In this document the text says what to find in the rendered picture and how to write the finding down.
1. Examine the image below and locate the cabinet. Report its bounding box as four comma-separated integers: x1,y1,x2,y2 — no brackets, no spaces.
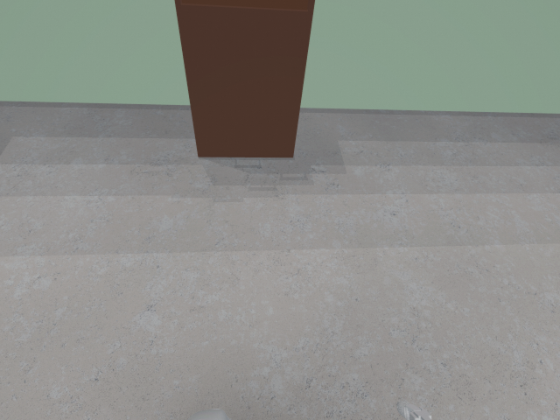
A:
175,0,315,158

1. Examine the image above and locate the robot right hand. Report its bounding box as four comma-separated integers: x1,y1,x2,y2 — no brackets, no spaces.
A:
396,401,431,420

